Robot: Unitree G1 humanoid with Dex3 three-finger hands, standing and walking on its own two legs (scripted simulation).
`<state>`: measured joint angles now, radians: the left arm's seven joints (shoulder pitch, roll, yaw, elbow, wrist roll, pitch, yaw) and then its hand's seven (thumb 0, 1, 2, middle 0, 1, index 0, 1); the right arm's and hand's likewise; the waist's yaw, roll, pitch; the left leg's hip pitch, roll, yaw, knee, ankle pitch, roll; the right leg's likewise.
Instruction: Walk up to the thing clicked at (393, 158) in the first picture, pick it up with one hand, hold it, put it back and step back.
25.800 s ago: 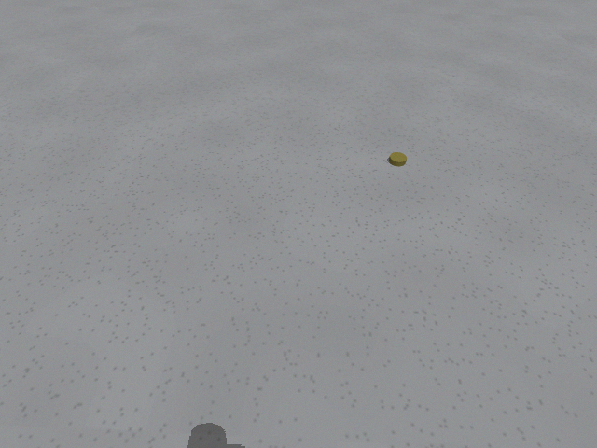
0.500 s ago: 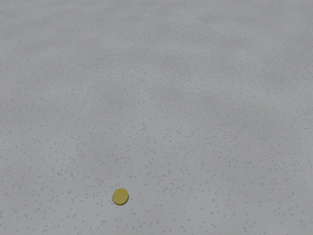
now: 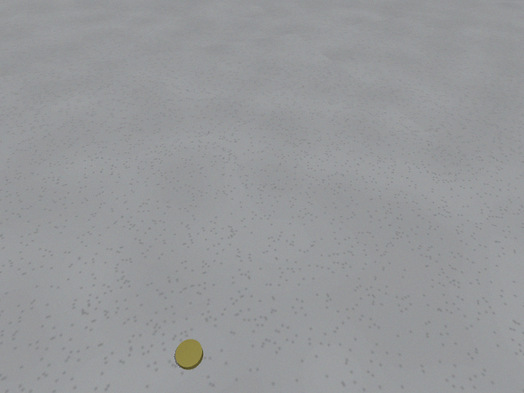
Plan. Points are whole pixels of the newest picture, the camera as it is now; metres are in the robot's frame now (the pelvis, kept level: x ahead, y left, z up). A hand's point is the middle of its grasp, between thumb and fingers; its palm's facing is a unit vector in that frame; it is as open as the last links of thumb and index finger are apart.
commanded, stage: stand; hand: left
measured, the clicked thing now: (189, 354) +0.43 +0.26 -0.76
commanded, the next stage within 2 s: walk up in 0.42 s
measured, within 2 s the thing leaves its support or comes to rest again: neither
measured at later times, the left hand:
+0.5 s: hand out of the picture +0.07 +0.26 -0.15, palm faces +0.00 -0.93 -0.36, open 7.4 cm
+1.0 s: hand out of the picture +0.00 +0.30 -0.18, palm faces -0.06 -0.93 -0.37, open 7.4 cm
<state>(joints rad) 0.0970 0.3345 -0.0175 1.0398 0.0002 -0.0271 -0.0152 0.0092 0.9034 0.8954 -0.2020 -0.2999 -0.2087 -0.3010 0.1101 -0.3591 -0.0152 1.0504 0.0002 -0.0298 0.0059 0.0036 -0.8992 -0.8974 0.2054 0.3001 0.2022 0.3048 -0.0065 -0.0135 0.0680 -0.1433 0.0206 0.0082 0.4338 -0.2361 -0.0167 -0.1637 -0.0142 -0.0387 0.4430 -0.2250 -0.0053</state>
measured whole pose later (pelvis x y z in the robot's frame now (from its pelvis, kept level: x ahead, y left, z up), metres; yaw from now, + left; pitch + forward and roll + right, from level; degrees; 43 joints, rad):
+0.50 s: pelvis -0.02 +0.00 +0.00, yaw +0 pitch -2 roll +0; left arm 0.07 0.36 0.02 1.10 -0.01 0.00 -0.01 0.01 0.90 0.90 -0.20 -0.30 -0.21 -0.30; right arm 0.06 -0.36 -0.01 1.11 0.01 0.01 0.01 0.00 -0.90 -0.90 0.21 0.30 0.20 0.30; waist 0.00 0.02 0.11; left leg -0.18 0.03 0.00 0.41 -0.19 -0.02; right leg -0.19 0.00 -0.04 0.39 -0.17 -0.01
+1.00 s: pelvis -0.14 +0.04 -0.02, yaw -1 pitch +0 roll -1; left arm 0.05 0.40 0.07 0.89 0.01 0.08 0.02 0.01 0.91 0.90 -0.20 -0.30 -0.21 -0.30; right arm 0.13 -0.36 -0.04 0.90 -0.03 0.02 -0.03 0.00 -0.90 -0.90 0.21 0.30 0.20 0.31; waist -0.02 -0.04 0.21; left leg -0.37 0.02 0.02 0.66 -0.29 0.03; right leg -0.42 0.09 0.12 1.13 -0.52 0.02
